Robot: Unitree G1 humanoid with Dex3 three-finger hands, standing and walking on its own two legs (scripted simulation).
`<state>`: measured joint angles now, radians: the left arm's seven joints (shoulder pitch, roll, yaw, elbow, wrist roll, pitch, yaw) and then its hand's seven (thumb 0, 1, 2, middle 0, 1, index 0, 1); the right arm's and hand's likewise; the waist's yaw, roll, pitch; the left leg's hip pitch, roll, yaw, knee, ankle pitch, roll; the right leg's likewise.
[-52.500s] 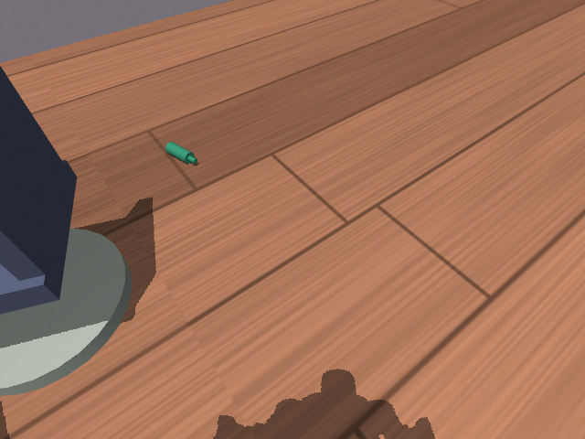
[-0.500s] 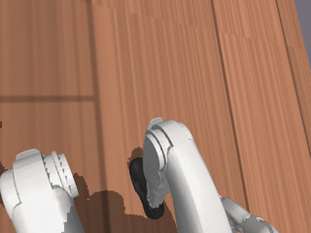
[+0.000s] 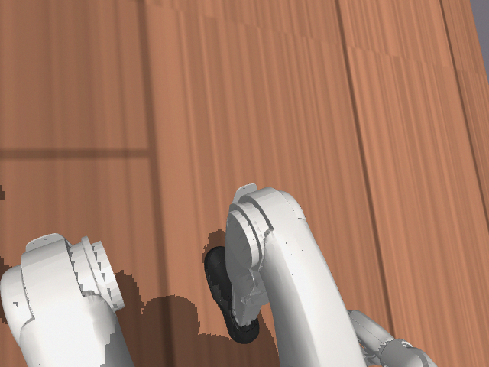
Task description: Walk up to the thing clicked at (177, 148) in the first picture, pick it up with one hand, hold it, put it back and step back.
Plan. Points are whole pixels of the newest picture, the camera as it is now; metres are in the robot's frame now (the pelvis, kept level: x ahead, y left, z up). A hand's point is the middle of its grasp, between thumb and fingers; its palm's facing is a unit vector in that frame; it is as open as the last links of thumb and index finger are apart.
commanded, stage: withdraw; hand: left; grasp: from above
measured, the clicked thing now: out of the picture +0.40 +0.38 -0.26
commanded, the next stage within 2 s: home in 0.96 s
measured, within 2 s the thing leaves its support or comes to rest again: neither
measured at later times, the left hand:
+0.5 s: hand out of the picture +0.40 +0.37 -0.11, palm faces -0.38 -0.10 -0.92, open 13.9 cm
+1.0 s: hand out of the picture +0.39 +0.36 -0.13, palm faces -0.42 -0.13 -0.90, open 13.7 cm
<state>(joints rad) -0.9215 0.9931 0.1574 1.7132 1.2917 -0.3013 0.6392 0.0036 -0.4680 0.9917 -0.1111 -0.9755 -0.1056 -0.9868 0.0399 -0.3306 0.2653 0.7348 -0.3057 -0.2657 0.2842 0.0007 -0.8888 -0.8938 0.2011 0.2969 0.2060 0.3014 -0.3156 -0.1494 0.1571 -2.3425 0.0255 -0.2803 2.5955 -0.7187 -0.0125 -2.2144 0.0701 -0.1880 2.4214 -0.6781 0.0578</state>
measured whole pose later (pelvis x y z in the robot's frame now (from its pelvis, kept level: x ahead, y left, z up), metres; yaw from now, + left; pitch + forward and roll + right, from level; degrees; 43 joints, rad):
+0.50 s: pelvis +0.00 +0.00 +0.04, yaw +5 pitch +32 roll -10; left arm -0.81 0.73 0.04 1.27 1.15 -0.12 0.37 0.00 -0.46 0.97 -0.10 -0.97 -0.10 -0.97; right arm 0.11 -0.29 0.07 0.75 -0.15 -0.15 0.28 0.00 -0.90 -0.90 0.20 0.30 0.21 0.30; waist -0.18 0.00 -0.07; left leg -2.31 0.03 -0.18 2.43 -0.69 0.00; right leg -2.20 0.04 -0.11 2.32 -0.69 0.04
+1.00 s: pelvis -0.01 -0.01 +0.03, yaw +6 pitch +31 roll -9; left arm -0.89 0.80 0.11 1.38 1.28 -0.31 0.38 0.00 -0.45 0.97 -0.12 -0.98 -0.12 -0.98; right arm 0.17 -0.30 0.09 0.75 -0.16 -0.06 0.14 0.00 -0.90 -0.89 0.20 0.30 0.21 0.30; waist -0.22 -0.04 -0.01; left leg -2.34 0.01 -0.16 2.42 -0.63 -0.01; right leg -2.23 0.02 -0.10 2.33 -0.65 0.03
